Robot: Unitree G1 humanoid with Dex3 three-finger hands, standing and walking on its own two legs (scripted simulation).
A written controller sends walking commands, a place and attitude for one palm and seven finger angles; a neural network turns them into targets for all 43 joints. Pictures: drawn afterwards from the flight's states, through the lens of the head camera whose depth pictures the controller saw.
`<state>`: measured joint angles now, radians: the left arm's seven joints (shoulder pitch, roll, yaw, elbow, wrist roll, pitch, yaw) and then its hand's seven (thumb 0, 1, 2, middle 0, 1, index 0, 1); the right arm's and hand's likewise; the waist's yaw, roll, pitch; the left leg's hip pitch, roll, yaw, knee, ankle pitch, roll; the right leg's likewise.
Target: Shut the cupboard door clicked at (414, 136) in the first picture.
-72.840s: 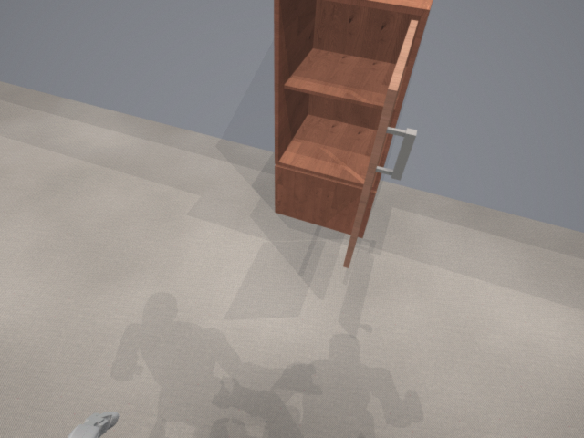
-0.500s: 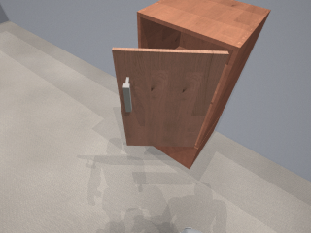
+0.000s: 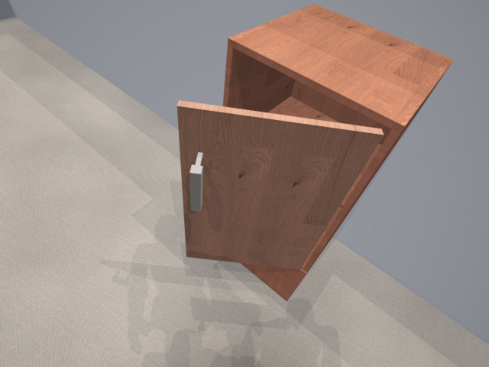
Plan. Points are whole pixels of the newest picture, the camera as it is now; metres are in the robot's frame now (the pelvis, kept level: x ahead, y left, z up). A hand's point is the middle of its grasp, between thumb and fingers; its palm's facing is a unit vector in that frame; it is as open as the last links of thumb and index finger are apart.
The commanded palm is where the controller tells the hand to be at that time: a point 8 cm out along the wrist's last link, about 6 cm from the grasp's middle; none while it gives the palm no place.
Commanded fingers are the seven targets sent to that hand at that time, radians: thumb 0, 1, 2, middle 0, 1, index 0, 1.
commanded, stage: shuffle to correct the standing spot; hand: left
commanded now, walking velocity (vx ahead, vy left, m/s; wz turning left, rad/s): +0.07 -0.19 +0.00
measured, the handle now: (198, 182) +0.47 +0.12 -0.02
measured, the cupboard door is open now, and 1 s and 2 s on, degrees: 36 36 36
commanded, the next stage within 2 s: come to a stop and stand still in 0.10 s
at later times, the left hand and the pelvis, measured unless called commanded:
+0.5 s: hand (198, 364) +0.16 +0.08 -0.16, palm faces +0.00 -0.98 -0.21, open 7.3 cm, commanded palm none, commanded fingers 0.00 0.90 0.90 -0.20 -0.30 -0.20 -0.30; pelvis +0.05 -0.09 +0.00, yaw +0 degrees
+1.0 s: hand out of the picture -0.03 +0.17 -0.18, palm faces +0.09 -0.98 -0.16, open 7.4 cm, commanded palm none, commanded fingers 0.00 0.90 0.90 -0.20 -0.30 -0.20 -0.30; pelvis +0.00 -0.02 +0.01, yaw +1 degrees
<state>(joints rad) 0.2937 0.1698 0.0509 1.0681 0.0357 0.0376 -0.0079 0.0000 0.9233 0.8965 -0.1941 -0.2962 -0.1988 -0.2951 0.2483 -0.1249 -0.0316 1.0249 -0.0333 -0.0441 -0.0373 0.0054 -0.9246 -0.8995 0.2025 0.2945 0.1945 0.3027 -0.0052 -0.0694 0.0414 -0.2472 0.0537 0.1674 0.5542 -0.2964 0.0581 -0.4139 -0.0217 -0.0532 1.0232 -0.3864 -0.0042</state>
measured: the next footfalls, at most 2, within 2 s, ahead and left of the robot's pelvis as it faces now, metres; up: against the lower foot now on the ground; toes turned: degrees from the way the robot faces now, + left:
right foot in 0.34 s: +0.14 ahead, -0.21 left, +0.00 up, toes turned -8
left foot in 0.76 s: +0.01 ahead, +0.02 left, +0.00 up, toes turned +2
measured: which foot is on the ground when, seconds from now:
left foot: down 0.00-0.34, up 0.36-0.74, down 0.76-1.00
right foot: up 0.00-0.32, down 0.34-0.78, up 0.80-1.00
